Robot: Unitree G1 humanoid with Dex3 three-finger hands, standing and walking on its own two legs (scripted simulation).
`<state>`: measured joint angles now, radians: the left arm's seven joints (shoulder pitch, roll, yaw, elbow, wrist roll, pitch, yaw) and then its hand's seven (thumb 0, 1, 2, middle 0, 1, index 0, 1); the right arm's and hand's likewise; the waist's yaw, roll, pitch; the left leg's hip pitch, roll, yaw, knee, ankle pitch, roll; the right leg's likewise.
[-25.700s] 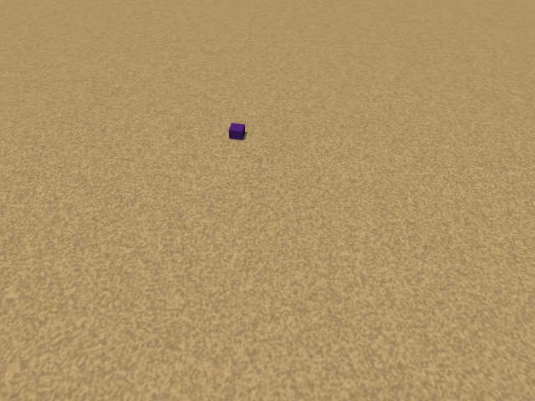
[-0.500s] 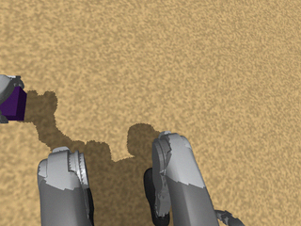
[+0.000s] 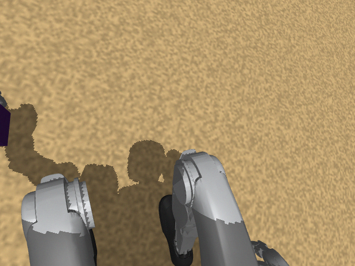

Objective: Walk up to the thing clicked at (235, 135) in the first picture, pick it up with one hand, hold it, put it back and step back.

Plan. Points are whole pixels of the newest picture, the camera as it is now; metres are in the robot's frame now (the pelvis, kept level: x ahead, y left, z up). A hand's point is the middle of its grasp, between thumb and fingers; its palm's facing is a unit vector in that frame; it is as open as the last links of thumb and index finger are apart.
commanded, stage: rest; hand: left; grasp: from above
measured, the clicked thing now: out of the picture +0.44 +0.33 -0.22
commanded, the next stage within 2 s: open in 1.02 s
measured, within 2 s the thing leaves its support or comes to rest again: rests again in 0.82 s
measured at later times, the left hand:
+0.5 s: hand out of the picture +0.44 +0.32 -0.22, palm faces -0.48 -0.06 -0.87, open 10.5 cm
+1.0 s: hand out of the picture +0.45 +0.32 -0.24, palm faces -0.46 -0.05 -0.88, open 10.5 cm
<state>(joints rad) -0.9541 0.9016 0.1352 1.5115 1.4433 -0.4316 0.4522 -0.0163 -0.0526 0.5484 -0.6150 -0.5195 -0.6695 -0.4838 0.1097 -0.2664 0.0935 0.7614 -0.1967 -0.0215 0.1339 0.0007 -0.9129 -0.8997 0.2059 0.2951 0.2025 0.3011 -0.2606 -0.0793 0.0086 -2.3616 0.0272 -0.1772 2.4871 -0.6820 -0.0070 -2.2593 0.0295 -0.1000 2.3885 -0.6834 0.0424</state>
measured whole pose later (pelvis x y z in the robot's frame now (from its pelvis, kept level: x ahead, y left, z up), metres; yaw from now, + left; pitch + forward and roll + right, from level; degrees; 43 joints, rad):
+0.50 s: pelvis +0.00 +0.00 -0.01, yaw -2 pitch +29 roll -11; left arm -0.95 0.97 0.17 1.57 1.44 -0.41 0.50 -0.02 -0.03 0.53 -0.59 -0.54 -0.64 -0.50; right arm 0.08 -0.28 0.17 0.72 -0.25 -0.05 0.15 0.00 -0.90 -0.89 0.21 0.30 0.20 0.30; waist -0.30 -0.12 0.07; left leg -2.37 0.03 -0.22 2.56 -0.71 -0.02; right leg -2.27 0.05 -0.13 2.43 -0.69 0.05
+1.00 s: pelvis +0.01 +0.01 -0.02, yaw -4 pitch +28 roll -13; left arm -0.96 1.00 0.12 1.65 1.43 -0.36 0.58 -0.02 -0.03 0.53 -0.59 -0.54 -0.64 -0.50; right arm 0.06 -0.28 0.23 0.71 -0.29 -0.12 0.18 0.00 -0.90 -0.90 0.21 0.30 0.20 0.30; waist -0.33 -0.14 0.09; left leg -2.37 0.03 -0.24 2.59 -0.72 0.00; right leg -2.25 0.06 -0.14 2.44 -0.70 0.06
